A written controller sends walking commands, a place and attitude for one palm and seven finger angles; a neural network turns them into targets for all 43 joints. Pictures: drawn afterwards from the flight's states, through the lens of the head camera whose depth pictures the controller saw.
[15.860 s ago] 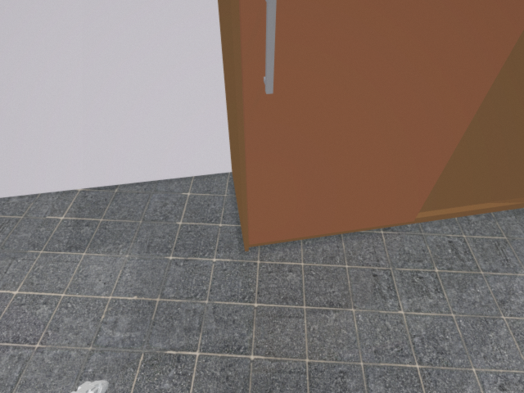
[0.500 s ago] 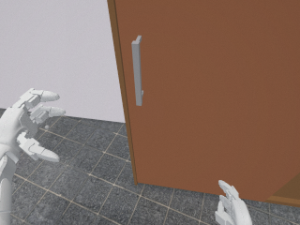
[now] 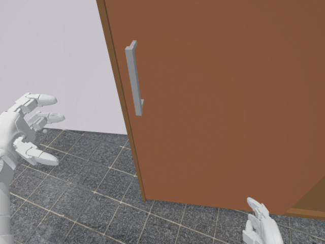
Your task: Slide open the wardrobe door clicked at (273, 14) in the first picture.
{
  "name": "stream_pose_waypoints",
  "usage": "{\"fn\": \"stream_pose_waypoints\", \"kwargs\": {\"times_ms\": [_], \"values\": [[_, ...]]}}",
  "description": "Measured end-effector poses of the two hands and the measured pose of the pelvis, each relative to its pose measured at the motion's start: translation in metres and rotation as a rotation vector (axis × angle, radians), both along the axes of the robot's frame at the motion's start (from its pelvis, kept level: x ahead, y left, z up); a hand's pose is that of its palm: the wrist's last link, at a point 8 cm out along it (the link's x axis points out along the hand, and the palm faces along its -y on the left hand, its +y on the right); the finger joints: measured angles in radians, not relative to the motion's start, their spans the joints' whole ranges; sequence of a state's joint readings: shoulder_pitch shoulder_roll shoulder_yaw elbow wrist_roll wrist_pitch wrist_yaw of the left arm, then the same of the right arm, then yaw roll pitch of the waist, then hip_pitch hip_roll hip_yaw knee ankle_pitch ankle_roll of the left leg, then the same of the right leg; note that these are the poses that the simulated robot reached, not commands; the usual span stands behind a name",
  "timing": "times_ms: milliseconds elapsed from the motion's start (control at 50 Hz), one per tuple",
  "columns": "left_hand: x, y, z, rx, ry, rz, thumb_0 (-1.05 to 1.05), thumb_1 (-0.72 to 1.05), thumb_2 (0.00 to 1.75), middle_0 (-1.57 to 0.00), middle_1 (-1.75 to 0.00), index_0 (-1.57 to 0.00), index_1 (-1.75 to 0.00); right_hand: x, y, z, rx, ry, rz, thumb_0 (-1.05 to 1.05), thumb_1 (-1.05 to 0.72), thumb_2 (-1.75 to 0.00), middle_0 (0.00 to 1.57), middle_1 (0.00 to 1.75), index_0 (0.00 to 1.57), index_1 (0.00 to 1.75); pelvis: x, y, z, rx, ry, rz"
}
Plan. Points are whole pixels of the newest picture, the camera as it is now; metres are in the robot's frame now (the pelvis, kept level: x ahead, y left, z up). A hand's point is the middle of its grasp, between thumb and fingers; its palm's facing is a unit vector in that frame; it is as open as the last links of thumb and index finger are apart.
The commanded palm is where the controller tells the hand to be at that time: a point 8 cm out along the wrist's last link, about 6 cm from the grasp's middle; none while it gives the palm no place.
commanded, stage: raise the hand with hooked fingers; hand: left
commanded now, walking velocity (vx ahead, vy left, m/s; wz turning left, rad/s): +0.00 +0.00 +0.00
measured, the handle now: (136, 81) +0.51 +0.13 +0.16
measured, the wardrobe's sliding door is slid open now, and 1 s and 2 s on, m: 0.00 0.00 0.00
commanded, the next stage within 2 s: move the hooked fingers beside the handle in 0.10 s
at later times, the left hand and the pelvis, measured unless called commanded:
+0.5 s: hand (62, 125) +0.30 +0.25 +0.18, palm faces +0.02 -1.00 -0.07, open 14.0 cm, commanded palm +0.28 +0.30 +0.19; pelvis -0.01 +0.00 +0.00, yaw +0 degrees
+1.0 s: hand (82, 110) +0.36 +0.23 +0.17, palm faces +0.00 -1.00 -0.04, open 14.0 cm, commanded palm +0.33 +0.28 +0.18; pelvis +0.00 +0.01 +0.00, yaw -1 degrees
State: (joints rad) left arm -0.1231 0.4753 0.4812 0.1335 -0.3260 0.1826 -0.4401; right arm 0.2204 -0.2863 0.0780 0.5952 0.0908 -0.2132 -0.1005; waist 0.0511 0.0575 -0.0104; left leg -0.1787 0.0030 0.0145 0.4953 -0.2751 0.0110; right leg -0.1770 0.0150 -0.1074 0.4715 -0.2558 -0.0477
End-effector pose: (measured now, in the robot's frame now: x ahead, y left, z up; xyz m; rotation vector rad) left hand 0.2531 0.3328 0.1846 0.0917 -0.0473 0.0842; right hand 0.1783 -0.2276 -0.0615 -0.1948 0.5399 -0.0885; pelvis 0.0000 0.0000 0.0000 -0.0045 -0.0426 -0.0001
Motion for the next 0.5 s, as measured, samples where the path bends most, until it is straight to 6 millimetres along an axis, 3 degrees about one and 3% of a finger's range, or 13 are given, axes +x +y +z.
{"fn": "stream_pose_waypoints", "kwargs": {"times_ms": [140, 220, 360, 500], "values": [[0.002, -0.014, 0.005, 0.020, -0.002, -0.056, -0.01, -0.50, 0.30, -0.30, -1.20, -0.30, -1.20, 0.006, 0.001, -0.002, 0.021, -0.012, -0.001, 0.01, -0.91, -0.90, 0.20, 0.30, 0.20, 0.30, 0.001, -0.003, 0.000, 0.004, 0.005, -0.003], [0.001, -0.012, 0.009, 0.005, -0.031, -0.050, -0.01, -0.50, 0.30, -0.30, -1.20, -0.30, -1.20, 0.006, 0.001, -0.001, 0.029, -0.019, 0.000, 0.01, -0.91, -0.90, 0.20, 0.30, 0.20, 0.30, 0.002, -0.005, -0.001, 0.005, 0.003, -0.005], [0.004, -0.013, -0.001, -0.009, 0.019, -0.029, -0.01, -0.50, 0.30, -0.30, -1.20, -0.30, -1.20, 0.002, -0.001, -0.004, 0.022, -0.009, -0.002, 0.01, -0.91, -0.90, 0.20, 0.30, 0.20, 0.30, -0.002, -0.004, -0.002, 0.004, 0.002, 0.002], [0.022, -0.026, -0.001, -0.022, -0.013, -0.067, -0.01, -0.51, 0.30, -0.30, -1.20, -0.30, -1.20, -0.007, -0.001, -0.006, 0.006, 0.014, -0.016, 0.01, -0.91, -0.90, 0.20, 0.30, 0.20, 0.30, -0.006, -0.003, -0.002, 0.004, 0.001, 0.005]]}}
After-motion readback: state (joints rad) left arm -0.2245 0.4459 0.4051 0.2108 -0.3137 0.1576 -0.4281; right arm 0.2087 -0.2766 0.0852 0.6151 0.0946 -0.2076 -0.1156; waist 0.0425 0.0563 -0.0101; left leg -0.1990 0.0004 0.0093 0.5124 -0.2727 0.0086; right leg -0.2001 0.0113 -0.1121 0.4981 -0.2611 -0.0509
